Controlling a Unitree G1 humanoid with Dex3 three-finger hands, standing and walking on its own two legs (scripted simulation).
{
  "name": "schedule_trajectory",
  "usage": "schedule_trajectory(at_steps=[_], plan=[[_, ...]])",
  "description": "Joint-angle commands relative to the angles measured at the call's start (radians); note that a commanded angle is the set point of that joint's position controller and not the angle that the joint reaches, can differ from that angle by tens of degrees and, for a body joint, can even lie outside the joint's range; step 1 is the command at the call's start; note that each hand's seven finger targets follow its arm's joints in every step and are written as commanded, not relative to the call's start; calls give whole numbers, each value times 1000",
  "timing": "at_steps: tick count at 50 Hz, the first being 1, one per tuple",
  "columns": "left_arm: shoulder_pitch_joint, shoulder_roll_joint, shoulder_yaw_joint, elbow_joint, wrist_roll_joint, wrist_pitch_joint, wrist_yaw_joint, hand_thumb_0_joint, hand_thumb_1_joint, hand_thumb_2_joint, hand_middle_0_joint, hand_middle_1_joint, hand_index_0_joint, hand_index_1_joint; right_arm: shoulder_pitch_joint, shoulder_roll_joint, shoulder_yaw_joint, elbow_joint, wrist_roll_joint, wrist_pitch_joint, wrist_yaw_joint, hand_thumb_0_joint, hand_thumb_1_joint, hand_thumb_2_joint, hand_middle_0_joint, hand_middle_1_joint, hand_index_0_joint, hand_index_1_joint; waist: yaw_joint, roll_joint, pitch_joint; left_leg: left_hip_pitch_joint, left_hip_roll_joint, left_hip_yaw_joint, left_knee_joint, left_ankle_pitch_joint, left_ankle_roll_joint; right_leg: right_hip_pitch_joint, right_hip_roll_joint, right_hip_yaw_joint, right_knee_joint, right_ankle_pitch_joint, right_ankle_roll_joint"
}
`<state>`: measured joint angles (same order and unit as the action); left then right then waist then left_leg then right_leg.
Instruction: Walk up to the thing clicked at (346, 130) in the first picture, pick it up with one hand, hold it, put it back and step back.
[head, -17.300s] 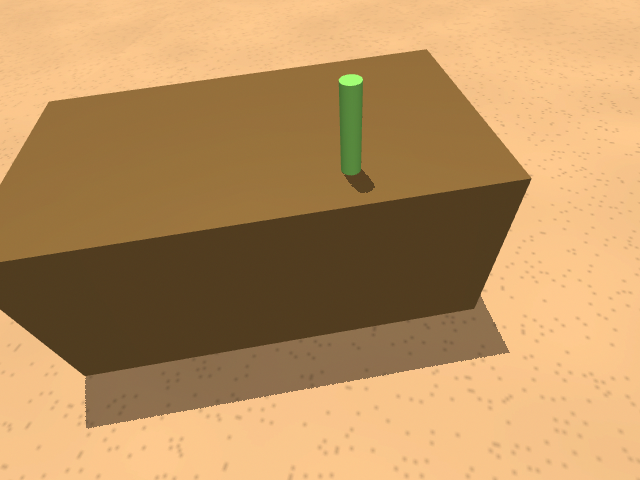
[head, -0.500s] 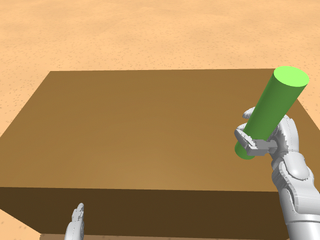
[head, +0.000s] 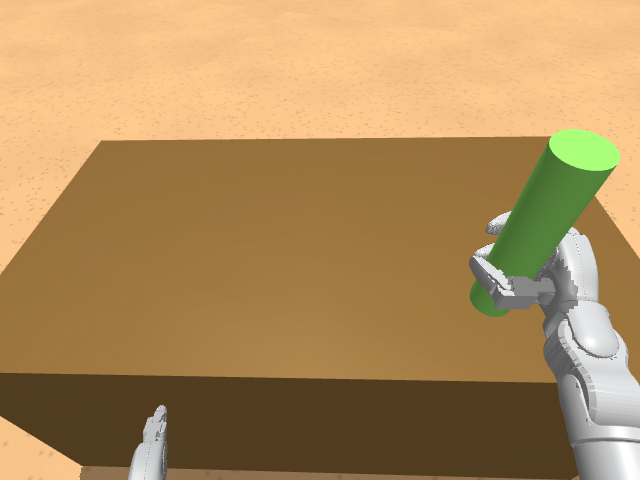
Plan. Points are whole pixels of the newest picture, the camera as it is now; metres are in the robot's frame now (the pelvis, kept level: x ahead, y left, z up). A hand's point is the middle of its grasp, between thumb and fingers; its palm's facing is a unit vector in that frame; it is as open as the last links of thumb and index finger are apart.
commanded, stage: hold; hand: right
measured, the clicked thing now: (526, 241) +0.33 -0.17 +0.17
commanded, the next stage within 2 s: crouch in 0.54 s
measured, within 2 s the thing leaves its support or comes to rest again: neither
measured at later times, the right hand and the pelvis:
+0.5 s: hand (503, 259) +0.33 -0.16 +0.13, palm faces +0.13 +0.99 -0.01, open 7.3 cm; pelvis +0.00 +0.00 +0.00, yaw +0 degrees
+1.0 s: hand (495, 264) +0.36 -0.17 +0.10, palm faces +0.15 +0.99 +0.01, open 7.3 cm; pelvis +0.00 +0.00 +0.00, yaw +0 degrees
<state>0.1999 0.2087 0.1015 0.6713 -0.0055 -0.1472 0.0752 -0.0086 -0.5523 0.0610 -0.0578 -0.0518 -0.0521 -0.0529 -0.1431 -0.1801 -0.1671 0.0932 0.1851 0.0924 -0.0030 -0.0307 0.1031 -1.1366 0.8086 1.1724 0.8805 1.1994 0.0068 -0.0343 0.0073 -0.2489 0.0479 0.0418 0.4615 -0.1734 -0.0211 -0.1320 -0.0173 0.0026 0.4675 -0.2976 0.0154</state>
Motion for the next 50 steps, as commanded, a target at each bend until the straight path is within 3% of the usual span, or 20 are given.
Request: schedule_trajectory(at_steps=[1, 4, 7, 9, 11, 14, 17, 19, 20, 22, 24, 27, 29, 32, 34, 38, 41, 43, 45, 50], plan=[[-89, 101, 31, -121, -10, -51, 7, 0, -563, 60, -47, -45, -41, -51, -328, -138, -51, -237, 9, -84, 5, 0, -395, -1331, 1359, 1456, 1389, 1456, -4, 25, -212, 142, -35, 34, -42, 168, 16, -25, 16, -13, -73, 228, -17], [-118, 144, 55, -145, -5, -53, 5, 0, -559, 56, -47, -44, -42, -49, -346, -144, -51, -278, 8, -82, 4, 0, -402, -1320, 1355, 1446, 1383, 1446, -2, 13, -241, 142, -40, 40, -36, 180, 20, -8, 9, -8, -73, 251, -12], [-124, 120, 35, -137, -7, -53, 2, 0, -563, 60, -48, -45, -42, -51, -348, -127, -38, -287, 12, -80, 5, 0, -426, -1321, 1358, 1444, 1385, 1444, 1, 39, -206, 137, -37, 38, -51, 135, 16, -27, 14, -10, -83, 190, -19], [-158, 148, 54, -185, -5, -56, 8, 0, -565, 61, -48, -44, -41, -51, -348, -161, -73, -310, 13, -81, -1, 0, -406, -1320, 1351, 1443, 1380, 1443, -10, 41, -251, 163, -32, 34, -54, 143, 14, -19, 18, -13, -78, 196, -21], [-102, 110, 33, -132, -7, -47, 6, 0, -562, 59, -48, -46, -42, -52, -315, -150, -69, -254, 10, -73, 1, 0, -405, -1327, 1357, 1451, 1387, 1451, -4, 47, -221, 152, -28, 31, -52, 159, 11, -22, 23, -20, -70, 205, -24], [-126, 156, 68, -170, -5, -51, 11, 0, -556, 55, -48, -46, -43, -50, -388, -156, -66, -296, 13, -82, -1, 0, -396, -1322, 1352, 1447, 1382, 1447, 14, 42, -236, 142, -29, 30, -53, 148, 12, -11, 22, -17, -74, 186, -24], [-89, 103, 31, -125, -8, -51, 8, 0, -561, 57, -48, -45, -42, -51, -372, -123, -32, -276, 10, -74, 4, 0, -413, -1312, 1348, 1435, 1375, 1435, 8, 22, -205, 124, -31, 32, -55, 133, 14, -14, 19, -15, -81, 178, -22], [-114, 111, 38, -119, -10, -53, 7, 0, -561, 59, -48, -44, -41, -50, -361, -151, -60, -270, 12, -71, 5, 0, -388, -1310, 1341, 1434, 1370, 1434, -3, 11, -207, 127, -32, 33, -53, 132, 17, -25, 19, -14, -84, 181, -20], [-119, 104, 25, -143, -7, -55, 4, 0, -562, 59, -48, -44, -41, -50, -372, -141, -43, -291, 11, -72, 8, 0, -398, -1309, 1343, 1432, 1371, 1432, 0, 17, -225, 138, -31, 34, -53, 139, 15, -19, 20, -16, -80, 187, -21], [-126, 152, 65, -155, -5, -57, 6, 0, -562, 59, -48, -43, -41, -50, -342, -149, -55, -285, 11, -64, 5, 0, -391, -1318, 1350, 1444, 1380, 1443, -1, 27, -252, 155, -33, 36, -48, 158, 16, -9, 16, -11, -80, 212, -18], [-108, 95, 20, -119, -8, -50, 0, 0, -557, 55, -47, -45, -43, -50, -344, -148, -60, -284, 12, -63, 7, 0, -415, -1335, 1371, 1462, 1399, 1462, -13, 26, -229, 154, -30, 35, -46, 174, 15, -17, 20, -15, -69, 229, -19], [-132, 146, 56, -145, -6, -54, 8, 0, -564, 59, -48, -44, -41, -50, -376, -164, -80, -281, 15, -62, -2, 0, -401, -1318, 1352, 1443, 1381, 1442, -1, 41, -257, 158, -30, 31, -47, 183, 13, -7, 19, -15, -67, 231, -21], [-116, 93, 11, -138, -9, -49, 0, 0, -562, 58, -48, -45, -42, -51, -350, -136, -51, -286, 16, -62, 4, 0, -423, -1320, 1360, 1445, 1388, 1445, -11, 38, -222, 157, -29, 33, -50, 167, 13, -24, 20, -16, -69, 219, -21], [-125, 163, 67, -181, -4, -52, 10, 0, -537, 49, -51, -61, -60, -53, -379, -165, -69, -324, 13, -65, 3, 0, -340, -1310, 1301, 1415, 1334, 1415, 5, 40, -265, 159, -29, 34, -45, 181, 13, 8, 21, -17, -66, 230, -22], [-108, 83, 0, -150, -8, -52, -2, 0, -558, 62, -44, -42, -40, -47, -348, -113, -26, -329, 12, -57, 6, 0, -441, -1255, 1332, 1382, 1350, 1382, -10, 22, -220, 149, -33, 37, -46, 159, 18, -11, 17, -14, -76, 220, -16], [-113, 118, 35, -123, -7, -47, 0, 0, -552, 55, -44, -42, -40, -45, -361, -153, -67, -232, 5, -50, 4, 0, -401, -1253, 1330, 1387, 1350, 1387, 9, 39, -185, 114, -31, 34, -61, 117, 13, -39, 18, -16, -82, 162, -25], [-120, 120, 41, -91, -7, -52, -4, 0, -553, 53, -44, -41, -40, -44, -392, -144, -69, -178, 7, -68, 7, 0, -413, -1250, 1326, 1381, 1345, 1381, 26, 37, -167, 87, -30, 28, -64, 67, 12, -56, 20, -17, -85, 101, -30], [-143, 146, 54, -143, -5, -65, 1, 0, -553, 53, -46, -41, -42, -44, -452, -163, -74, -160, 4, -99, 9, 0, -421, -1243, 1324, 1373, 1342, 1373, 34, 69, -209, 100, -32, 29, -54, 79, 10, -49, 16, -12, -75, 112, -30], [-132, 112, 22, -147, -6, -66, 4, 0, -556, 55, -46, -42, -42, -46, -478, -160, -82, -75, 2, -130, 13, 0, -433, -1235, 1320, 1364, 1337, 1364, 35, 92, -217, 93, -29, 23, -43, 93, 6, -58, 18, -13, -58, 127, -33], [-109, 147, 56, -148, -1, -64, 18, 0, -556, 58, -49, -44, -45, -47, -570, -199, -93, 75, -4, -224, 25, 0, -432, -1239, 1320, 1365, 1337, 1365, 59, 66, -252, 62, -19, 2, -12, 121, 5, -81, 26, -21, -23, 140, -34]])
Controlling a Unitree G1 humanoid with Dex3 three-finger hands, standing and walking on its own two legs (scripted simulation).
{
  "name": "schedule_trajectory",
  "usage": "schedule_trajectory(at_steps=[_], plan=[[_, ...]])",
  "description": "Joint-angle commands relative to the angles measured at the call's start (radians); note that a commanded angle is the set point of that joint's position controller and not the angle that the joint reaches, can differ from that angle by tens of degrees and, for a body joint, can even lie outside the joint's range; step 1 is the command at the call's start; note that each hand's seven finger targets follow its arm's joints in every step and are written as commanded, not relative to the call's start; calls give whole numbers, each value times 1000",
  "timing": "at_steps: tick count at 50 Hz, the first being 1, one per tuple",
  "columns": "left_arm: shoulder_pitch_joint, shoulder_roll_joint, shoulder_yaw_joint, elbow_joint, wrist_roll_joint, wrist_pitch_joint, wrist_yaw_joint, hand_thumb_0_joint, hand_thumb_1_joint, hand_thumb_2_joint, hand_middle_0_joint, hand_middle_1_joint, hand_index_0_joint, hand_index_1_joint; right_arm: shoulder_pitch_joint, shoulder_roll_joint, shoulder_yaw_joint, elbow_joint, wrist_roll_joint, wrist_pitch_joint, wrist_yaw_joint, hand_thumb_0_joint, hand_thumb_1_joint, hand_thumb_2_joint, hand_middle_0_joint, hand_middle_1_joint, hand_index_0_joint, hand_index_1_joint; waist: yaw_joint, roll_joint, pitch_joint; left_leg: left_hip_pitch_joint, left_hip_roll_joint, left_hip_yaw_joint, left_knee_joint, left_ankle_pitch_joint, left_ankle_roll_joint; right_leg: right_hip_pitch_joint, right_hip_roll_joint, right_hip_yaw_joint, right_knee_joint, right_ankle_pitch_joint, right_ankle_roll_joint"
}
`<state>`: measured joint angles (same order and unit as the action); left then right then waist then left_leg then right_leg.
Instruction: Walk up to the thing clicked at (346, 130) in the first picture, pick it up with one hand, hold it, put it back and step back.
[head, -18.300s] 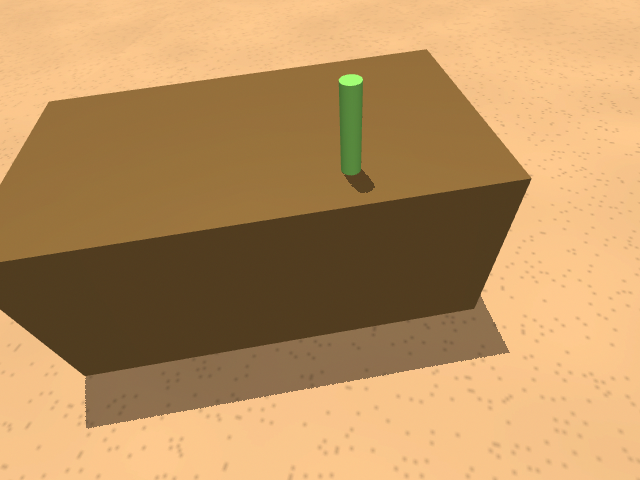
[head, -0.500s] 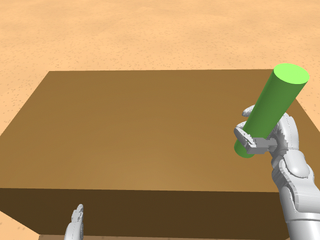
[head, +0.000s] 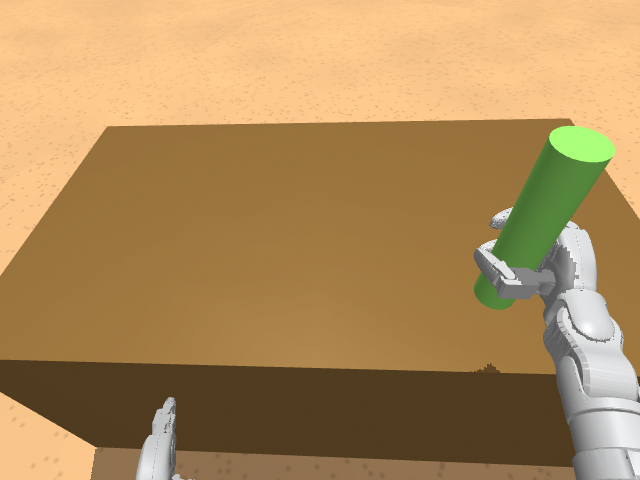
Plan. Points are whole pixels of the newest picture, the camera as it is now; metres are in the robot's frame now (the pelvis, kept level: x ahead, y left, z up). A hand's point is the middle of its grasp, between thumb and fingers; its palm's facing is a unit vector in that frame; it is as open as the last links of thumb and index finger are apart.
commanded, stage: crouch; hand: right
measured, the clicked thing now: (528, 233) +0.36 -0.18 +0.14
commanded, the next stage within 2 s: lower in 0.84 s
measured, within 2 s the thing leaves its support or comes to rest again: rests again in 1.92 s
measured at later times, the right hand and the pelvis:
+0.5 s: hand (489, 249) +0.42 -0.19 +0.04, palm faces +0.13 +0.99 +0.02, open 7.2 cm; pelvis +0.00 -0.01 -0.02, yaw +1 degrees
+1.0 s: hand (485, 248) +0.45 -0.20 +0.01, palm faces +0.12 +0.99 +0.02, open 7.2 cm; pelvis -0.01 -0.01 -0.05, yaw +1 degrees
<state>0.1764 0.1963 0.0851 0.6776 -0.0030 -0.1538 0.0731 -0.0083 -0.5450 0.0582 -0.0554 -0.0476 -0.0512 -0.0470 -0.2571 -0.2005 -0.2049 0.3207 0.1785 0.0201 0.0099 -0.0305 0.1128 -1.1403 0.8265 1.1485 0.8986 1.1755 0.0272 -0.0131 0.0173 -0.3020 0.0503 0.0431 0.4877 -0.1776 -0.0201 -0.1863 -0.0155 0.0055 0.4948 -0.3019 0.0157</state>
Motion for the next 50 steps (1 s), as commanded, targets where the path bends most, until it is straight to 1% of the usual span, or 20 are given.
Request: schedule_trajectory(at_steps=[1, 4, 8, 11, 13, 14, 15, 19, 22, 25, 28, 30, 32, 33, 35, 39, 41, 45, 48, 50], plan=[[-83, 154, 62, -170, -3, -59, 19, 0, -562, 61, -49, -42, -43, -48, -457, -166, -50, -134, 4, -169, 13, 0, -437, -1245, 1325, 1372, 1342, 1372, 32, 49, -277, 118, -24, 3, -33, 123, 5, -35, 22, -21, -49, 144, -32], [-46, 96, 15, -139, -4, -52, 8, 0, -560, 61, -50, -44, -45, -49, -494, -205, -76, -60, 2, -226, 16, 0, -413, -1248, 1317, 1372, 1336, 1372, 17, -18, -291, 104, -29, 1, -6, 147, 15, -72, 16, -19, -23, 181, -19], [-107, 157, 40, -207, 2, -51, 11, 0, -568, 68, -52, -47, -46, -53, -566, -279, -118, 11, -10, -299, 14, 0, -416, -1294, 1342, 1414, 1365, 1414, 20, -26, -386, 112, -31, -8, 33, 191, 22, -86, 11, -15, 18, 237, -11], [-41, 94, -10, -202, 0, -46, 0, 0, -580, 75, -52, -46, -43, -56, -515, -191, -67, 162, -13, -329, 31, 0, -408, -1300, 1340, 1418, 1365, 1418, 27, -32, -379, 109, -36, -9, 54, 219, 28, -131, 14, -17, 38, 271, -6], [-96, 210, 72, -255, 2, -49, 13, 0, -574, 68, -54, -45, -46, -53, -615, -309, -141, 138, -11, -361, 27, 0, -417, -1291, 1335, 1409, 1358, 1409, 45, -11, -435, 87, -35, -13, 67, 215, 26, -128, 10, -13, 55, 258, -12], [-80, 189, 60, -252, 5, -48, 11, 0, -576, 69, -55, -47, -47, -54, -667, -328, -145, 119, -16, -377, 22, 0, -410, -1288, 1327, 1403, 1351, 1403, 47, -19, -420, 66, -37, -11, 70, 185, 24, -136, 7, -11, 58, 228, -13], [-39, 163, 43, -234, 8, -48, 5, 0, -574, 68, -55, -48, -48, -56, -636, -234, -83, 190, -19, -380, 34, 0, -426, -1300, 1337, 1414, 1361, 1414, 68, -31, -410, 35, -38, -14, 77, 179, 27, -135, 8, -14, 70, 221, -12], [-39, 154, 28, -305, 2, -52, 4, 0, -572, 65, -56, -48, -50, -54, -689, -312, -137, 244, -22, -418, 41, 0, -423, -1289, 1328, 1402, 1351, 1403, 68, 13, -465, 40, -36, -16, 107, 186, 21, -186, 11, -13, 107, 209, -18], [24, 134, 17, -279, 5, -46, -6, 0, -571, 66, -58, -50, -52, -56, -674, -242, -90, 326, -26, -430, 60, 0, -415, -1317, 1336, 1425, 1362, 1425, 81, -35, -438, -38, -39, -18, 141, 200, 27, -197, 12, -9, 140, 267, -10], [11, 199, 62, -353, 8, -48, -4, 0, -572, 66, -58, -49, -51, -55, -771, -349, -152, 286, -34, -456, 54, 0, -409, -1301, 1324, 1409, 1349, 1409, 85, -22, -518, -44, -44, -17, 169, 214, 28, -193, 5, -1, 169, 308, -7], [47, 159, 43, -340, 7, -42, -18, 0, -565, 64, -58, -51, -53, -55, -744, -282, -121, 363, -37, -465, 71, 0, -420, -1306, 1329, 1413, 1353, 1413, 86, -57, -491, -122, -50, -14, 198, 174, 35, -217, 0, 9, 193, 326, 1], [31, 189, 55, -404, 10, -43, -17, 0, -564, 63, -58, -51, -54, -55, -769, -330, -148, 378, -44, -476, 72, 0, -437, -1306, 1329, 1410, 1352, 1410, 96, -41, -550, -107, -48, -17, 210, 186, 32, -218, 2, 6, 216, 318, -3], [66, 129, 5, -383, 9, -31, -26, 0, -567, 63, -60, -51, -55, -56, -802, -355, -156, 354, -49, -485, 73, 0, -444, -1312, 1329, 1413, 1352, 1413, 73, -63, -517, -97, -42, -24, 220, 170, 33, -286, 10, -6, 223, 268, -6], [68, 132, 19, -382, 9, -33, -28, 0, -562, 60, -59, -52, -56, -55, -769, -288, -122, 437, -49, -478, 82, 0, -414, -1323, 1331, 1426, 1357, 1426, 89, -72, -492, -136, -45, -23, 232, 150, 36, -305, 11, -1, 225, 254, -3], [29, 204, 65, -476, 9, -36, -19, 0, -559, 57, -60, -53, -58, -55, -835, -377, -171, 373, -50, -488, 74, 0, -432, -1325, 1332, 1425, 1357, 1425, 99, -59, -562, -132, -46, -23, 233, 133, 31, -277, 7, 1, 234, 220, -8], [113, 147, 36, -441, 12, -29, -30, 0, -564, 61, -59, -51, -55, -55, -788, -294, -139, 482, -54, -479, 80, 0, -427, -1332, 1340, 1435, 1366, 1435, 109, -37, -512, -157, -44, -24, 265, 153, 32, -355, 16, -1, 265, 213, -9], [65, 198, 63, -528, 14, -30, -27, 0, -562, 59, -59, -50, -55, -53, -874, -419, -200, 399, -67, -496, 70, 0, -436, -1328, 1340, 1431, 1364, 1431, 100, -55, -602, -152, -45, -26, 282, 171, 32, -322, 11, 1, 286, 257, -8], [130, 148, 28, -498, 17, -17, -38, 0, -556, 56, -58, -51, -56, -53, -846, -337, -165, 482, -66, -486, 78, 0, -422, -1324, 1333, 1427, 1358, 1427, 109, -83, -510, -242, -50, -17, 293, 96, 37, -357, 6, 10, 290, 209, -2], [107, 188, 55, -561, 21, -18, -34, 0, -560, 59, -58, -48, -53, -53, -912, -411, -192, 440, -82, -497, 75, 0, -432, -1351, 1341, 1450, 1371, 1450, 113, -85, -600, -236, -50, -20, 316, 114, 35, -338, 5, 9, 317, 226, -5], [152, 158, 32, -531, 23, -11, -43, 0, -563, 59, -58, -46, -52, -52, -856, -368, -186, 542, -80, -489, 82, 0, -422, -1350, 1339, 1450, 1369, 1450, 120, -70, -526, -252, -47, -23, 326, 104, 36, -420, 11, 4, 327, 183, -7]])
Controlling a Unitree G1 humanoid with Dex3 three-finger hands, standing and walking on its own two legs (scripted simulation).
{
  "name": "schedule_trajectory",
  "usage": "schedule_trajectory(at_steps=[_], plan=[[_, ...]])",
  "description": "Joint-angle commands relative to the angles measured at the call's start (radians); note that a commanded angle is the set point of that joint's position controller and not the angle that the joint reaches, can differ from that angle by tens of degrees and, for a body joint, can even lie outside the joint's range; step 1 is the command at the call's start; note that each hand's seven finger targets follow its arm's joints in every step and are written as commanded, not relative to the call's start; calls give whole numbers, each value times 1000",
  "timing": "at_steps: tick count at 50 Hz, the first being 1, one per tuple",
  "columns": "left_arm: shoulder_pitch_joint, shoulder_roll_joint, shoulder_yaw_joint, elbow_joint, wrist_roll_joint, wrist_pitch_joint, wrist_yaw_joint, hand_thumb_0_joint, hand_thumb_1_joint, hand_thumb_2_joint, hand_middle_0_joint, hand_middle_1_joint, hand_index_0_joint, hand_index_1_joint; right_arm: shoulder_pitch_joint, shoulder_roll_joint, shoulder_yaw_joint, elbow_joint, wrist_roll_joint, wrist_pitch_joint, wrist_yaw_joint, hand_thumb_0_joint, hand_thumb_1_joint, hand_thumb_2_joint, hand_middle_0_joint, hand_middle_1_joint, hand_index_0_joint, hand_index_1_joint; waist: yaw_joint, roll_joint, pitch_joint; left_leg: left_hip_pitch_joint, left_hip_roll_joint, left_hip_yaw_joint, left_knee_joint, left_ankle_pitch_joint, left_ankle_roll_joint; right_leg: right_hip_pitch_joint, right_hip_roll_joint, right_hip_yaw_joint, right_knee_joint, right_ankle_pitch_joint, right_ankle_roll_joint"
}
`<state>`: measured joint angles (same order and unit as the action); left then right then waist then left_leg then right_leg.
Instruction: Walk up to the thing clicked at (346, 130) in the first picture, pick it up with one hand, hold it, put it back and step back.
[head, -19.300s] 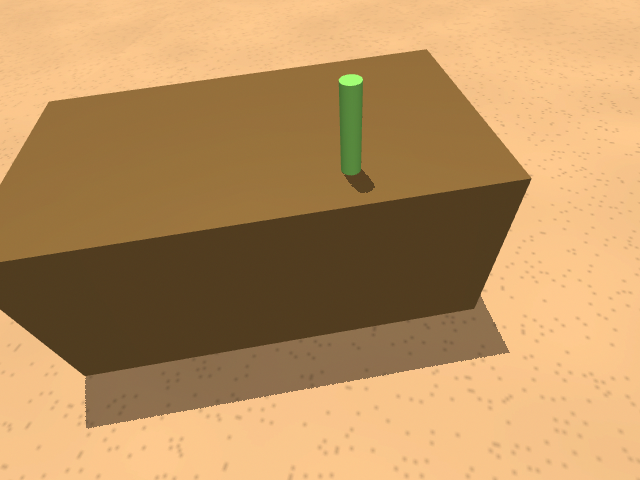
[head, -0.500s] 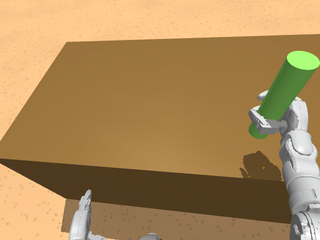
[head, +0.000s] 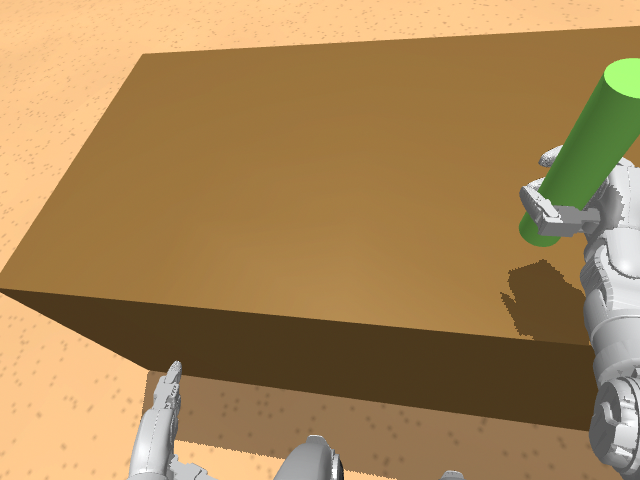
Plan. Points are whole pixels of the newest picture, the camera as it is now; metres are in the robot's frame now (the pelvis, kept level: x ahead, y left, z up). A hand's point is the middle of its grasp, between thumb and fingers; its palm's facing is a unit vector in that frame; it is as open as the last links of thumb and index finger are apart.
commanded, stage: lower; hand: right
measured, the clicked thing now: (577, 172) +0.46 -0.20 +0.10
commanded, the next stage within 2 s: loosen in 1.04 s
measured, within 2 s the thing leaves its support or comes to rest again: rests again in 0.92 s
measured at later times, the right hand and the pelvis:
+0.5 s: hand (535, 213) +0.47 -0.19 +0.00, palm faces +0.16 +0.99 +0.02, open 7.2 cm; pelvis -0.01 +0.01 -0.04, yaw +0 degrees
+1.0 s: hand (527, 226) +0.48 -0.19 -0.04, palm faces +0.16 +0.99 +0.02, open 7.2 cm; pelvis -0.01 +0.01 -0.05, yaw +0 degrees
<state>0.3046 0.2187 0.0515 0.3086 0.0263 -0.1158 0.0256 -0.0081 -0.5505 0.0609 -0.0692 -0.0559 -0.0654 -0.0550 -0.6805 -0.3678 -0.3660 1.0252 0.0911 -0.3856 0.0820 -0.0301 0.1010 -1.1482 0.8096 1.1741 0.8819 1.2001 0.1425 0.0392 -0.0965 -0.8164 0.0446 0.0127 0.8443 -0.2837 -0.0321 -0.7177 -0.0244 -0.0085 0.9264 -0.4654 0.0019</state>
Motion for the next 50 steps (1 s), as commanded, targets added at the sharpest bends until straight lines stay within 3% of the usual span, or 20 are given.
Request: schedule_trajectory(at_steps=[1, 3, 4, 6, 10, 18, 20, 22, 29, 32, 33, 37, 39, 40, 43, 44, 46, 48, 49, 50], plan=[[-13, 147, 72, -215, -9, -53, 7, 0, -565, 60, -58, -47, -51, -54, -435, -191, -29, -167, 11, -83, 12, 0, -407, -1337, 1325, 1437, 1355, 1437, 11, -89, -418, 246, -46, 13, -28, 177, 46, 99, 15, 28, -108, 311, 4], [1, 173, 95, -236, -1, -53, 8, 0, -567, 58, -58, -45, -51, -53, -444, -194, -24, -131, 1, -94, 12, 0, -406, -1353, 1334, 1452, 1365, 1452, 32, -92, -442, 247, -42, 4, -12, 180, 45, 72, 20, 18, -87, 271, -1], [-5, 196, 106, -290, -1, -53, 10, 0, -560, 53, -59, -46, -53, -51, -501, -262, -59, -201, -3, -105, 6, 0, -420, -1357, 1342, 1457, 1373, 1457, 29, -65, -481, 253, -44, 9, -10, 169, 40, 74, 17, 25, -81, 255, -4], [63, 152, 73, -244, 4, -50, 3, 0, -557, 54, -58, -47, -54, -51, -461, -215, -32, -129, -7, -107, 14, 0, -422, -1369, 1352, 1470, 1384, 1470, 32, -118, -431, 208, -44, 4, 9, 168, 44, 57, 21, 17, -63, 267, 1], [49, 168, 81, -310, 12, -54, 1, 0, -559, 56, -57, -47, -53, -51, -551, -313, -90, -204, -15, -136, 4, 0, -401, -1348, 1335, 1450, 1366, 1451, 32, -135, -507, 188, -44, 3, 44, 157, 45, 36, 20, 22, -20, 257, 0], [98, 173, 74, -362, 20, -47, -1, 0, -557, 61, -54, -45, -48, -50, -507, -268, -71, -130, -26, -140, 14, 0, -400, -1345, 1342, 1453, 1371, 1453, 54, -196, -553, 130, -52, 13, 91, 147, 49, 16, 15, 30, 27, 280, 8], [80, 181, 85, -398, 22, -45, 0, 0, -561, 62, -55, -46, -49, -51, -545, -324, -110, -162, -28, -150, 6, 0, -391, -1362, 1349, 1469, 1381, 1470, 62, -187, -574, 151, -50, 6, 99, 150, 49, -12, 16, 26, 42, 260, 5], [89, 171, 74, -377, 27, -41, -4, 0, -562, 63, -55, -45, -49, -52, -526, -315, -99, -123, -37, -148, 5, 0, -428, -1368, 1363, 1475, 1392, 1475, 54, -189, -509, 123, -53, 13, 108, 124, 51, -55, 18, 24, 45, 232, 5], [123, 152, 58, -424, 29, -35, -8, 0, -562, 59, -55, -44, -49, -50, -519, -322, -118, -142, -37, -165, 6, 0, -423, -1344, 1343, 1449, 1370, 1449, 66, -191, -527, 122, -51, 4, 123, 105, 49, -101, 17, 17, 72, 181, -2], [138, 181, 85, -446, 32, -33, -8, 0, -570, 66, -53, -41, -43, -50, -466, -301, -107, -135, -40, -164, 13, 0, -409, -1344, 1347, 1454, 1375, 1454, 74, -219, -567, 113, -54, 11, 154, 177, 54, -56, 17, 23, 94, 291, 6], [132, 196, 102, -442, 32, -29, -6, 0, -563, 61, -53, -42, -46, -49, -499, -353, -139, -160, -43, -168, 7, 0, -418, -1344, 1349, 1453, 1377, 1454, 70, -207, -556, 101, -54, 8, 154, 168, 53, -75, 18, 22, 103, 276, 3], [117, 204, 120, -460, 32, -28, -6, 0, -566, 63, -53, -42, -45, -50, -511, -316, -125, -179, -39, -174, 5, 0, -420, -1332, 1333, 1436, 1359, 1436, 86, -208, -554, 70, -54, 13, 158, 135, 55, -74, 13, 30, 105, 243, 2], [98, 174, 82, -477, 34, -29, -12, 0, -570, 65, -53, -41, -43, -51, -483, -265, -101, -131, -40, -171, 12, 0, -429, -1322, 1331, 1427, 1355, 1427, 83, -195, -534, 51, -58, 20, 163, 111, 56, -94, 12, 36, 102, 228, 3], [85, 179, 81, -527, 31, -29, -11, 0, -573, 66, -53, -39, -42, -51, -503, -316, -117, -185, -46, -178, 8, 0, -419, -1325, 1328, 1429, 1354, 1429, 75, -200, -575, 91, -55, 15, 163, 112, 56, -94, 13, 33, 100, 214, 2], [152, 162, 67, -477, 34, -19, -14, 0, -571, 65, -53, -40, -43, -51, -472, -301, -108, -167, -43, -179, 17, 0, -425, -1318, 1325, 1422, 1350, 1422, 72, -246, -580, 95, -53, 11, 183, 164, 56, -91, 18, 24, 119, 274, 8], [164, 169, 79, -470, 33, -20, -13, 0, -571, 64, -51, -40, -42, -50, -446, -275, -104, -139, -38, -176, 22, 0, -402, -1313, 1319, 1419, 1345, 1420, 88, -235, -568, 83, -55, 13, 189, 185, 57, -89, 17, 28, 130, 305, 9], [127, 225, 132, -510, 34, -18, -9, 0, -574, 62, -53, -37, -42, -49, -466, -355, -154, -195, -43, -183, 12, 0, -444, -1321, 1338, 1428, 1361, 1428, 75, -233, -617, 109, -53, 10, 199, 216, 57, -80, 17, 27, 141, 338, 8], [145, 195, 104, -498, 38, -11, -15, 0, -573, 61, -52, -38, -42, -49, -482, -321, -149, -173, -40, -188, 7, 0, -450, -1354, 1370, 1466, 1395, 1466, 87, -206, -567, 94, -54, 11, 195, 195, 56, -115, 18, 29, 142, 304, 5], [127, 186, 103, -508, 34, -14, -17, 0, -573, 63, -50, -37, -39, -48, -431, -236, -101, -113, -36, -181, 16, 0, -453, -1336, 1359, 1448, 1381, 1448, 101, -191, -536, 67, -55, 17, 197, 177, 58, -131, 15, 35, 137, 289, 5], [146, 183, 101, -489, 34, -9, -17, 0, -568, 58, -51, -38, -42, -47, -468, -305, -146, -163, -36, -194, 8, 0, -445, -1337, 1355, 1448, 1378, 1448, 91, -199, -509, 49, -53, 13, 193, 141, 58, -148, 14, 34, 135, 251, 3]])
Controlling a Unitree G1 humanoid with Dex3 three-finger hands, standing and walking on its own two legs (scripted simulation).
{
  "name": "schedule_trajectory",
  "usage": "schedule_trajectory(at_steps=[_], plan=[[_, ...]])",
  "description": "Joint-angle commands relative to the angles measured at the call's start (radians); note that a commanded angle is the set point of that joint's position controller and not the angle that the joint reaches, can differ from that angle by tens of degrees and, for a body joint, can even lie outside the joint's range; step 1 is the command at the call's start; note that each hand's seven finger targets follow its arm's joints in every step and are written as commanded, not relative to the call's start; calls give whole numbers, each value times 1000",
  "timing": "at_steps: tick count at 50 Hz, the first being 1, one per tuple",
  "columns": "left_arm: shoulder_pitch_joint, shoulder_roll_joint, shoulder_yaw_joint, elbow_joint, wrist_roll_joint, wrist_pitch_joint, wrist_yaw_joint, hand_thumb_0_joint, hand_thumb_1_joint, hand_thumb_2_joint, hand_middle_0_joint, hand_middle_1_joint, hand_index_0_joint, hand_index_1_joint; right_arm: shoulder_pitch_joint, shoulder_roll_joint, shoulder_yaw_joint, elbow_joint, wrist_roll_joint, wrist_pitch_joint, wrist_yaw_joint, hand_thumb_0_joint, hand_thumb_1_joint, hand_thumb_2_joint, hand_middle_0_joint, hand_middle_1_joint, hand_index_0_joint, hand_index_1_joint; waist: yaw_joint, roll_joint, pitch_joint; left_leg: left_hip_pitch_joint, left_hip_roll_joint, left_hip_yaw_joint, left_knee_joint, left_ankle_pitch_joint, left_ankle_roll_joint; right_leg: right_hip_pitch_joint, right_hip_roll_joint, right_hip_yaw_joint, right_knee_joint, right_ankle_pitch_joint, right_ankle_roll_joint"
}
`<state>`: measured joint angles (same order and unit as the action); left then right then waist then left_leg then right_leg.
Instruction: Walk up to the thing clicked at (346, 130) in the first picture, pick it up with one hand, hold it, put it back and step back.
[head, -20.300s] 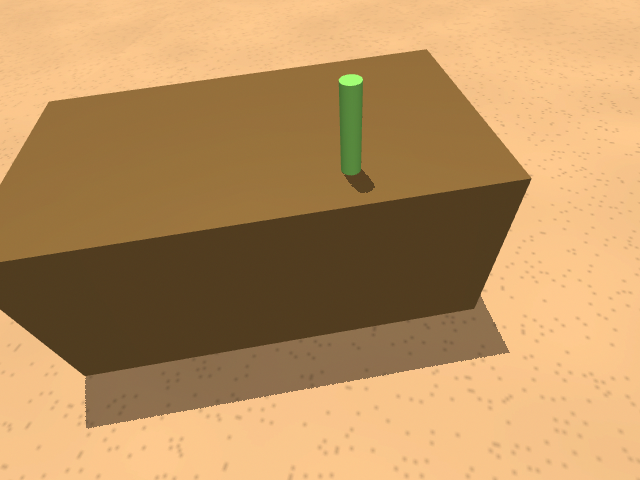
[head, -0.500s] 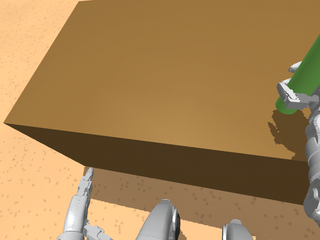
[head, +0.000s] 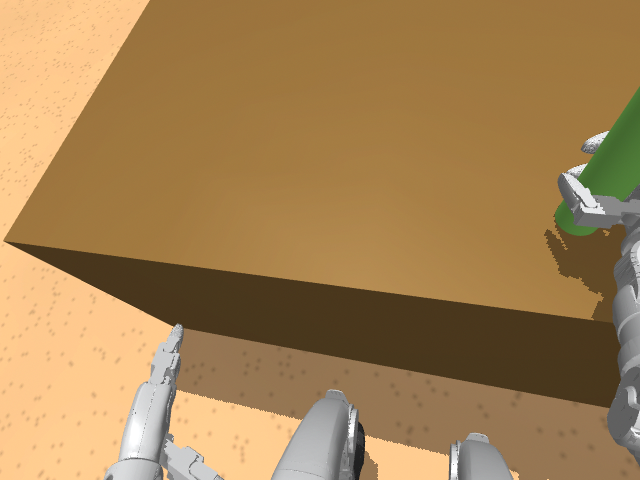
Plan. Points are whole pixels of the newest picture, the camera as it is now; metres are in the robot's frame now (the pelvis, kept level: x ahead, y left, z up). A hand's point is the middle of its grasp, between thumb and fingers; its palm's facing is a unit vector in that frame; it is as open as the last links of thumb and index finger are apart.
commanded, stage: lower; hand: right
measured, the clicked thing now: (622, 161) +0.48 -0.21 +0.05
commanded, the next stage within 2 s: loosen in 0.04 s
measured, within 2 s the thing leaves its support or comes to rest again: neither
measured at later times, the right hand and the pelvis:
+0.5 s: hand (595, 182) +0.49 -0.20 +0.01, palm faces +0.16 +0.99 +0.01, open 8.3 cm; pelvis +0.00 +0.00 -0.01, yaw +0 degrees
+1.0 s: hand (621, 172) +0.49 -0.22 +0.03, palm faces +0.19 +0.98 +0.00, open 15.1 cm; pelvis +0.00 +0.00 +0.00, yaw +0 degrees
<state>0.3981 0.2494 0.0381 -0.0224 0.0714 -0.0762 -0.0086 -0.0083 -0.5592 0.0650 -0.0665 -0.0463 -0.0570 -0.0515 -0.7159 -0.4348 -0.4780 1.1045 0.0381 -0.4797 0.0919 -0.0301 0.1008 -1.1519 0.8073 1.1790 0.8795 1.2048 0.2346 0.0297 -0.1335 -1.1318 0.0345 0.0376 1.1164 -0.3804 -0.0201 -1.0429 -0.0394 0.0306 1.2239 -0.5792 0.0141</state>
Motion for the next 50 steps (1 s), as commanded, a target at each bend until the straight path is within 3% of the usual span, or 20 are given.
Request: schedule_trajectory(at_steps=[1, 2, 4, 6, 7, 9, 13, 14, 17, 18, 20, 23, 30, 33, 39, 42, 45, 47, 49, 50], plan=[[32, 159, 120, -193, -12, -52, 18, 0, -574, 61, -52, -36, -41, -48, -407, -198, -1, -213, 9, -97, 2, 0, -469, -1329, 1354, 1438, 1375, 1438, 4, -186, -511, 365, -44, -10, -79, 236, 45, 204, 28, -4, -165, 361, -10], [26, 170, 124, -194, -10, -49, 20, 0, -565, 55, -52, -37, -43, -46, -438, -238, -24, -246, 8, -103, -1, 0, -451, -1335, 1355, 1446, 1378, 1446, 0, -184, -503, 343, -48, -4, -78, 209, 45, 211, 25, 2, -168, 350, -8], [50, 154, 114, -213, -8, -50, 17, 0, -565, 57, -51, -39, -43, -47, -439, -238, -14, -264, 2, -107, 3, 0, -424, -1347, 1352, 1457, 1378, 1457, -1, -209, -562, 384, -44, -13, -73, 240, 43, 228, 30, -9, -155, 362, -9], [71, 137, 99, -176, -7, -47, 13, 0, -570, 60, -50, -38, -40, -48, -356, -181, 2, -153, 6, -95, 9, 0, -401, -1328, 1337, 1440, 1363, 1440, 6, -177, -491, 377, -43, -11, -63, 255, 43, 165, 35, -11, -147, 363, -10], [74, 141, 107, -179, -9, -48, 13, 0, -567, 55, -51, -38, -43, -47, -401, -206, -8, -221, 9, -101, 8, 0, -420, -1320, 1334, 1430, 1358, 1430, 3, -187, -496, 378, -42, -16, -65, 249, 41, 158, 36, -12, -144, 342, -12], [59, 172, 131, -204, -8, -47, 18, 0, -517, 25, -57, -46, -63, -39, -421, -256, -31, -234, -2, -103, 0, 0, -316, -1194, 1326, 1337, 1339, 1338, -1, -195, -536, 365, -44, -11, -52, 257, 42, 195, 30, -6, -136, 386, -8], [66, 157, 122, -212, -9, -44, 13, 0, -521, 27, -58, -49, -64, -41, -412, -191, 4, -229, 1, -95, 2, 0, -196, -874, 1228, 1080, 1230, 1081, 3, -203, -520, 345, -43, -9, -57, 223, 45, 195, 28, -2, -149, 359, -7], [67, 162, 122, -214, -11, -43, 14, 0, -519, 27, -59, -49, -66, -41, -436, -226, -14, -252, 3, -98, 1, 0, -165, -795, 1217, 1029, 1214, 1029, -1, -215, -514, 324, -46, -4, -60, 207, 45, 210, 24, 1, -153, 360, -5], [68, 169, 129, -230, -9, -41, 12, 0, -526, 34, -57, -49, -63, -42, -427, -227, -15, -247, -1, -93, -2, 0, 31, -650, 1158, 923, 1159, 924, -6, -196, -542, 356, -47, -5, -54, 232, 44, 206, 30, 0, -146, 380, -6], [49, 149, 108, -239, -10, -43, 11, 0, -529, 37, -57, -50, -63, -43, -398, -172, 16, -180, -3, -83, 3, 0, 88, -573, 1144, 867, 1143, 868, 6, -178, -504, 341, -47, 0, -57, 221, 43, 195, 28, 0, -147, 364, -6], [72, 167, 129, -219, -10, -41, 15, 0, -545, 52, -57, -47, -56, -47, -453, -251, -22, -255, -3, -93, -4, 0, 200, -534, 1001, 787, 1008, 788, -6, -209, -527, 341, -45, -6, -56, 209, 44, 200, 27, 0, -150, 352, -6], [75, 161, 122, -219, -7, -43, 12, 0, -549, 56, -54, -47, -53, -48, -393, -206, -10, -182, -4, -83, 1, 0, 304, -411, 911, 672, 916, 672, 3, -189, -495, 341, -44, -7, -55, 214, 44, 170, 27, -1, -145, 349, -8], [66, 165, 121, -242, -8, -43, 13, 0, -548, 54, -53, -48, -52, -50, -428, -214, -5, -198, -6, -82, 2, 0, 384, -278, 711, 496, 713, 497, 1, -187, -486, 317, -46, -3, -64, 157, 43, 173, 25, 2, -160, 284, -8], [81, 163, 122, -231, -8, -45, 13, 0, -556, 58, -51, -46, -47, -50, -403, -241, -31, -202, -1, -81, 3, 0, 434, -249, 581, 423, 585, 423, -10, -180, -521, 378, -41, -12, -53, 208, 41, 143, 31, -7, -141, 315, -11], [57, 157, 118, -238, -12, -50, 16, 0, -562, 59, -53, -46, -46, -53, -399, -221, -16, -177, -1, -74, 10, 0, 415, -196, 389, 295, 390, 295, 9, -167, -492, 375, -38, -22, -69, 201, 37, 119, 30, -12, -132, 291, -17], [57, 209, 165, -295, -15, -47, 23, 0, -522, 32, -57, -46, -58, -45, -440, -339, -71, -255, -14, -84, -5, 0, 366, -270, 290, 301, 294, 301, -8, -167, -573, 421, -38, -25, -78, 192, 34, 155, 32, -10, -143, 282, -18], [111, 177, 132, -248, -19, -36, 18, 0, -515, 29, -57, -47, -59, -43, -438, -319, -47, -262, -8, -72, 8, 0, 342, -217, 251, 241, 247, 241, -19, -226, -538, 402, -46, -8, -83, 213, 40, 207, 35, -10, -170, 330, -8], [119, 192, 155, -201, -22, -32, 25, 0, -526, 35, -56, -44, -55, -44, -457, -390, -82, -290, -5, -62, 7, 0, 387, -149, 186, 168, 180, 168, -27, -243, -530, 403, -44, -11, -93, 213, 40, 229, 35, -12, -174, 338, -7], [62, 158, 111, -194, -23, -32, 21, 0, -526, 34, -55, -43, -54, -43, -487, -407, -87, -334, 1, -51, 15, 0, 449, -70, 117, 89, 109, 88, -58, -253, -555, 447, -38, -23, -107, 211, 40, 221, 38, -20, -183, 319, -10], [81, 139, 97, -158, -24, -30, 24, 0, -529, 37, -54, -42, -52, -43, -478, -401, -86, -315, 2, -40, 21, 0, 486, -53, 97, 73, 91, 72, -48, -254, -527, 442, -37, -25, -114, 220, 41, 225, 36, -21, -184, 328, -9]])
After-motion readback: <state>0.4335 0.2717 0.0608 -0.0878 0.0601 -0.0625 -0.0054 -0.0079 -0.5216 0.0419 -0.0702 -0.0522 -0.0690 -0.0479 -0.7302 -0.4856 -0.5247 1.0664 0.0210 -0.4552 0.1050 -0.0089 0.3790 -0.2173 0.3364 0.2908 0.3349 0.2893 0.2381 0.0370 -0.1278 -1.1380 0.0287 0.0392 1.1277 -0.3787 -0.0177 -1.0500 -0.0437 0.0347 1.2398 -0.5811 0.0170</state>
